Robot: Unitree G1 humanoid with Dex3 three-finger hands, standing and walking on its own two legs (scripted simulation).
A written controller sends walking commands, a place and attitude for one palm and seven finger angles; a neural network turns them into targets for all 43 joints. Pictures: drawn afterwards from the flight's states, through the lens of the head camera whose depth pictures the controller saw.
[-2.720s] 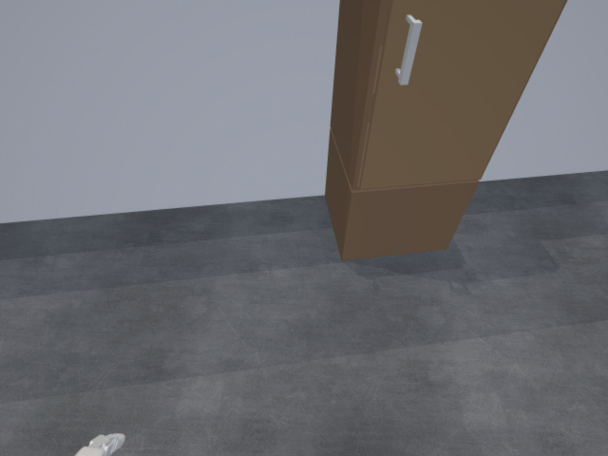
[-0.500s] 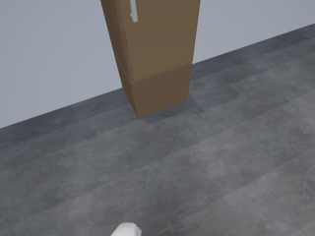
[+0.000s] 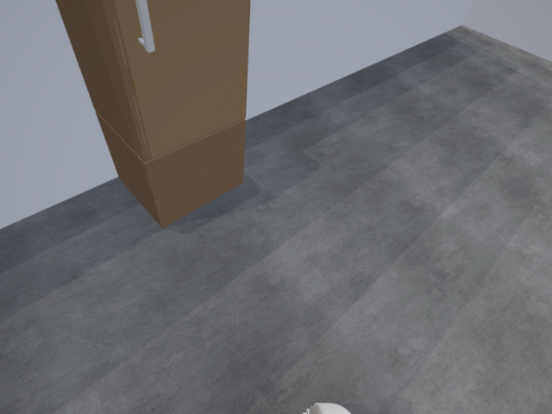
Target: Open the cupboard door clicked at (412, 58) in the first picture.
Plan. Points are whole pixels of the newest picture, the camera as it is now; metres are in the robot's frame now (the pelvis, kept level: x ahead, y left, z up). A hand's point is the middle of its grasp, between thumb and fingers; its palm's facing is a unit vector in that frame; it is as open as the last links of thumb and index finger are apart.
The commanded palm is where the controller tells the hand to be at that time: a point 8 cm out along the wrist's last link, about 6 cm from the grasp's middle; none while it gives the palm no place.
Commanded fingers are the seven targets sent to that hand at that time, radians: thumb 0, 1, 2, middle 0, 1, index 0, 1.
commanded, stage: walk to a spot facing it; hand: left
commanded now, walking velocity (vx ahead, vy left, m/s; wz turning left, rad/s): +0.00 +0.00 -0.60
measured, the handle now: (140, 19) +0.94 +0.43 +0.11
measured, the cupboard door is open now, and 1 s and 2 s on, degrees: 0 0 0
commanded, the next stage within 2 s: turn to face it in 1.68 s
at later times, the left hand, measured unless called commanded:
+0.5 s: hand (224, 389) +0.19 +0.09 -0.16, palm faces -0.30 -0.93 -0.22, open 7.4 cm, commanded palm none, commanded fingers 0.00 0.90 0.90 -0.20 -0.30 -0.20 -0.30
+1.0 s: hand (232, 293) +0.37 +0.11 -0.19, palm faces -0.43 -0.89 -0.15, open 7.4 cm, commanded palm none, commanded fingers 0.00 0.90 0.90 -0.20 -0.30 -0.20 -0.30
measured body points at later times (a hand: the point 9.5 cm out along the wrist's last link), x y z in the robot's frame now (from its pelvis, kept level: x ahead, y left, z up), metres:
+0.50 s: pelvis +0.04 -0.06 -0.01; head +0.04 -0.07 +0.44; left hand +0.20 +0.14 -0.14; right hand -0.07 -0.31 -0.16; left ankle +0.05 +0.07 -0.67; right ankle -0.04 -0.15 -0.74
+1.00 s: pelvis +0.26 -0.05 +0.00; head +0.29 -0.02 +0.45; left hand +0.40 +0.15 -0.17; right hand +0.19 -0.29 -0.13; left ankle +0.31 -0.02 -0.74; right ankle +0.16 -0.19 -0.63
